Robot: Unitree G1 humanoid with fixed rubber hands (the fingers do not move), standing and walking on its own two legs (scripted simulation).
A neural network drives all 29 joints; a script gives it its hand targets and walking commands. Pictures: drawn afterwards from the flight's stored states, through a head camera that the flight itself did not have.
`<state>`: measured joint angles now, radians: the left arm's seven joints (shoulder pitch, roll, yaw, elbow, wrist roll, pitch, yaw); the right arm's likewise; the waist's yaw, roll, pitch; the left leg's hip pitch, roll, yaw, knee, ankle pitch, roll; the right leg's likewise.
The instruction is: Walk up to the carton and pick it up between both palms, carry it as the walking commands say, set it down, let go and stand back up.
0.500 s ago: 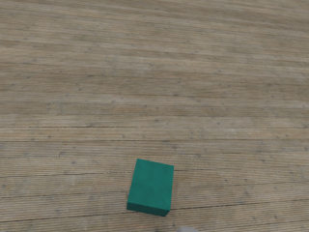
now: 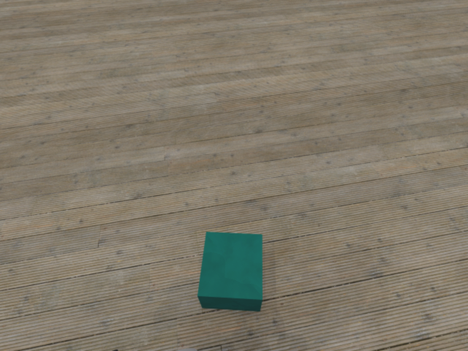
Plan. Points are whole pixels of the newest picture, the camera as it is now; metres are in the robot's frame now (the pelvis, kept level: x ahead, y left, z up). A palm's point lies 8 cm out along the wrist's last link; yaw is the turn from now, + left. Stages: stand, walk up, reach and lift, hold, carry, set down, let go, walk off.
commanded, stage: walk up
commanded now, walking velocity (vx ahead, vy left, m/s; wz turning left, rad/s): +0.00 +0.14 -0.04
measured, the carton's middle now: (232, 270) +0.49 +0.03 -0.69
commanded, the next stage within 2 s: none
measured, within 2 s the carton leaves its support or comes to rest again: neither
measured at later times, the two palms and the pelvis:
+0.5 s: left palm out of the picture +0.06 +0.26 -0.13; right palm out of the picture +0.06 -0.21 -0.12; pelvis +0.00 +0.03 +0.00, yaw +0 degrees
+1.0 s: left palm out of the picture +0.10 +0.25 -0.12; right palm (360, 347) +0.15 -0.23 -0.14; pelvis +0.08 +0.00 +0.00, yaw -2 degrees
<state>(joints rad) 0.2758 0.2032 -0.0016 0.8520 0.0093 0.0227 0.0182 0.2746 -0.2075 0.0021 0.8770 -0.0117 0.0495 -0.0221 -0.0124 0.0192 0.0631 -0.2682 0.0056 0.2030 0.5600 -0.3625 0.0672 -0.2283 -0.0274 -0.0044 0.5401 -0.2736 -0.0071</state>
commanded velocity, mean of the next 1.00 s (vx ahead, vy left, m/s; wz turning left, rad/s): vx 0.09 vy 0.03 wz -0.05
